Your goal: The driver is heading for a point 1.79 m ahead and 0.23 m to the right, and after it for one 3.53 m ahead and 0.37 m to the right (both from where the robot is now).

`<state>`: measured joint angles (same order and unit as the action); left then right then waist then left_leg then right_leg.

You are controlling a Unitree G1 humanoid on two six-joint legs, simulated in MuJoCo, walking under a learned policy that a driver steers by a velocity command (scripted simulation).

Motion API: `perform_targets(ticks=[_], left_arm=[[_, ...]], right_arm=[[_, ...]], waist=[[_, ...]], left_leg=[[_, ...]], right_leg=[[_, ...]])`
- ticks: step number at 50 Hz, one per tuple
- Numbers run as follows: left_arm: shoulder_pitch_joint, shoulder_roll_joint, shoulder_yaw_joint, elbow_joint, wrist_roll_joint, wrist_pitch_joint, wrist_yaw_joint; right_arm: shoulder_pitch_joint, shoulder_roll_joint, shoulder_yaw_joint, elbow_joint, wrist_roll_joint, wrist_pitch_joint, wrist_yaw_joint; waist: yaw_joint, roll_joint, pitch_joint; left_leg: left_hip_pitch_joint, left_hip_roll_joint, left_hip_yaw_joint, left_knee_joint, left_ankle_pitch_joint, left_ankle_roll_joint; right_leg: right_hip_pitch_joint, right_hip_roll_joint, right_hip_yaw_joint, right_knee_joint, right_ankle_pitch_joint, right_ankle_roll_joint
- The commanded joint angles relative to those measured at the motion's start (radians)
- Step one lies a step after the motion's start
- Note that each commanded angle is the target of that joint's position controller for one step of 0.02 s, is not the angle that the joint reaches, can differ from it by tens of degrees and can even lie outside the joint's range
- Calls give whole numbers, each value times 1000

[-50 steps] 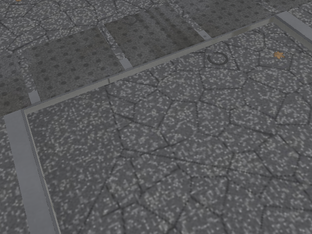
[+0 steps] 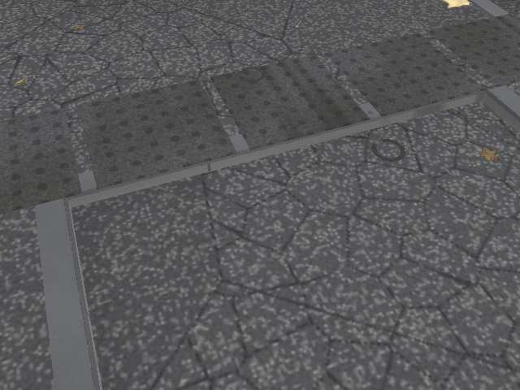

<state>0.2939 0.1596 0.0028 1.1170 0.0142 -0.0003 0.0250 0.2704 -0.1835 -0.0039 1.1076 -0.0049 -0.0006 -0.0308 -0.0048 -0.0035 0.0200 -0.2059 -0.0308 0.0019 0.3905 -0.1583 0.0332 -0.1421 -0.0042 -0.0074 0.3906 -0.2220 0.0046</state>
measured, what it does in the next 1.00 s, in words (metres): stands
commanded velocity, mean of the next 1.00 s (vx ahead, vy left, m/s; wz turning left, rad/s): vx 0.01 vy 0.00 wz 0.00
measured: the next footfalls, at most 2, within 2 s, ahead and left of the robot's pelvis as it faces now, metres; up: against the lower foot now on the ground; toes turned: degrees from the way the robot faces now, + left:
left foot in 1.60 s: +0.42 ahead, +0.04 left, +0.00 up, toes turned +3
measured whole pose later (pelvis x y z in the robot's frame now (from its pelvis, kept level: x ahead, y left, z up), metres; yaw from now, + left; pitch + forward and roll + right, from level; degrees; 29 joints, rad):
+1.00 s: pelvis +0.02 -0.01 +0.00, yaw -1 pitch -1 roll +0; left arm 0.34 0.12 0.00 1.15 0.02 -0.01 0.03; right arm 0.32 -0.13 0.00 1.15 -0.01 -0.01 -0.04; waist 0.00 0.00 0.02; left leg -0.20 -0.02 0.00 0.45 -0.24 0.03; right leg -0.14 0.01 0.00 0.44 -0.29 -0.01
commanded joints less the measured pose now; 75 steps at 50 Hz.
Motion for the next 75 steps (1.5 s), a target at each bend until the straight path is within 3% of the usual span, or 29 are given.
perform_targets(ticks=[1, 17, 46, 47, 50, 53, 55, 56, 58, 60, 61, 62, 63, 64, 65, 68, 70, 73, 75], left_arm=[[63, 76, 9, -5, 0, -6, 3], [98, 50, 2, 19, -1, -10, 8], [119, 30, 3, 34, -2, -12, 14], [128, 27, 2, 38, -1, -12, 14], [127, 54, 18, 18, 6, -2, 8], [108, 33, 16, -21, 10, -8, 0], [68, 17, 15, -53, 16, -28, -8], [49, 7, 14, -71, 21, -39, -14], [26, 21, 19, -97, 23, -60, -26], [145, 1, 20, -72, 9, -76, -32], [269, 9, 26, -30, 4, -83, -26], [409, 102, 53, 5, 5, -89, -13], [488, 184, 79, 34, 1, -83, -12], [428, 136, 71, 16, 8, -77, -9], [365, 113, 62, -7, 11, -79, -10], [275, 77, 45, -32, 8, -95, -11], [293, 67, 37, -22, 5, -102, -10], [285, 71, 26, -20, 5, -107, -7], [284, 95, 26, -16, 5, -112, -3]], right_arm=[[35, -83, -10, -14, 0, -7, -3], [73, -44, -4, 18, -1, -9, -7], [106, -16, -3, 40, -2, -14, -12], [113, -13, -3, 42, -2, -13, -12], [115, -51, -23, 26, -7, 1, -7], [146, -42, -30, 6, -7, -2, -1], [214, -68, -44, 15, -9, -13, 0], [255, -99, -56, 27, -11, -16, 2], [238, -116, -69, 17, -11, -19, 6], [118, -111, -71, -21, -3, -23, 8], [21, -87, -68, -58, 3, -29, 10], [-83, -21, -50, -116, 12, -47, 15], [-108, -22, -48, -157, -16, -63, 24], [-112, -75, -61, -147, -41, -69, 30], [-69, -48, -58, -129, -37, -75, 38], [-66, -37, -61, -130, -27, -72, 59], [-116, -26, -57, -156, -28, -62, 62], [-259, -2, -39, -220, -20, -55, 65], [-305, -6, -32, -245, -13, -51, 64]], waist=[[4, 5, 55], [1, 1, 58], [3, 2, 64], [4, 4, 44], [4, 8, 91], [-12, 30, 179], [-41, 87, 150], [-51, 147, 125], [-39, 144, 129], [52, 129, 143], [118, 70, 149], [183, -153, 141], [183, -276, 166], [138, -110, 193], [95, -60, 173], [37, -74, 129], [31, -87, 117], [37, -95, 143], [37, -125, 143]], left_leg=[[-12, 105, -123, -92, -67, 15], [-1, 105, -111, -69, -27, 12], [23, 109, -99, -44, 56, 11], [31, 100, -95, -50, -23, 13], [-44, 60, -95, -21, -432, 54], [-80, 100, -186, -32, -588, 103], [22, 178, -323, -102, -598, 151], [70, 241, -421, -167, -624, 187], [5, 293, -483, -216, -625, 216], [-191, 234, -378, -157, -574, 177], [-363, 158, -263, -44, -500, 130], [-537, 18, -59, 244, -380, 65], [-672, -11, 61, 474, -340, 51], [-690, 44, 24, 592, -306, 60], [-658, 64, 12, 642, -250, 59], [-603, 85, 36, 661, -127, 43], [-583, 64, 77, 624, -74, 36], [-489, 36, 125, 418, -2, 31], [-353, 6, 156, 281, 27, 51]], right_leg=[[-74, -80, 84, -86, -19, -31], [-85, -76, 88, -78, 2, -35], [-56, -76, 86, -62, 67, -37], [-50, -68, 82, -69, -2, -40], [-121, -21, 72, -20, -369, -77], [-243, -23, 102, 35, -466, -103], [-314, 7, 57, 136, -341, -93], [-332, 32, -1, 221, -255, -85], [-277, 21, -32, 251, -212, -91], [-36, 27, -28, 103, -197, -112], [173, 5, 34, -2, -184, -125], [309, -174, 339, -177, -376, -170], [373, -354, 589, -263, -336, -230], [330, -355, 545, -227, -213, -235], [298, -319, 464, -216, -91, -221], [258, -224, 264, -233, 172, -184], [237, -190, 176, -218, 396, -175], [146, -154, 97, -228, 516, -169], [101, -158, 72, -230, 615, -165]])
Velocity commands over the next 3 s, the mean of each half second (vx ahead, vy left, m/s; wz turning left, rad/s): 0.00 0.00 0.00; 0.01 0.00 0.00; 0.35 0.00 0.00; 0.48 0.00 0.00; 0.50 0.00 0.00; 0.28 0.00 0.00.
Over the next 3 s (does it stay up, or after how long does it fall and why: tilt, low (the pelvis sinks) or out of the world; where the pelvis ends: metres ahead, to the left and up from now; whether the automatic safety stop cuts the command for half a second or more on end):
stays up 0.96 -0.03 0.00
